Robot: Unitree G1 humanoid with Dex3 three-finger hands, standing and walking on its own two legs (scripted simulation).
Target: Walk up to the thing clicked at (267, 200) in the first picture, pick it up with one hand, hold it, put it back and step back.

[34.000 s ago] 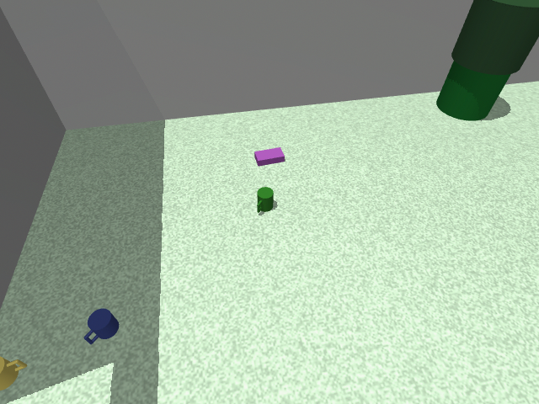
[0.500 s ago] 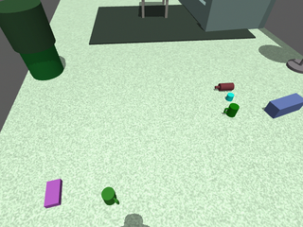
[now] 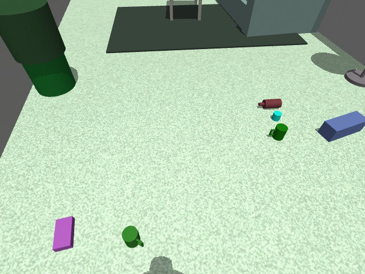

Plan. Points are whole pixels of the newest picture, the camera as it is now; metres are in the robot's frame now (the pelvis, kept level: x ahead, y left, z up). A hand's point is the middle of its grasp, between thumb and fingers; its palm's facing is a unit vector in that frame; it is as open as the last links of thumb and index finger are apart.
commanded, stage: stand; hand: left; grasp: from above
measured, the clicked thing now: (134, 238) +0.44 +0.25 -0.73
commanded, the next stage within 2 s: rise first in 0.18 s
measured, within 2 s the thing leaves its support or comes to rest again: neither
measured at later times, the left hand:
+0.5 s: hand out of the picture +0.15 +0.25 -0.17, palm faces -0.01 -0.94 -0.33, open 8.8 cm
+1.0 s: hand out of the picture +0.13 +0.27 -0.22, palm faces -0.14 -0.88 -0.45, open 14.1 cm
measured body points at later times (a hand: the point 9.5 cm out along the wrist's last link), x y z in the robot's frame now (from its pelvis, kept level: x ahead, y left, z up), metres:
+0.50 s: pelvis -0.01 +0.00 -0.02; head +0.05 +0.00 +0.43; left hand +0.15 +0.30 -0.14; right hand +0.09 -0.27 -0.14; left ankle +0.00 +0.15 -0.75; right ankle +0.00 -0.13 -0.75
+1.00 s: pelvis -0.01 +0.02 -0.08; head +0.08 +0.03 +0.36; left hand +0.14 +0.31 -0.19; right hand +0.15 -0.23 -0.18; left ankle +0.00 +0.15 -0.75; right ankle +0.00 -0.13 -0.75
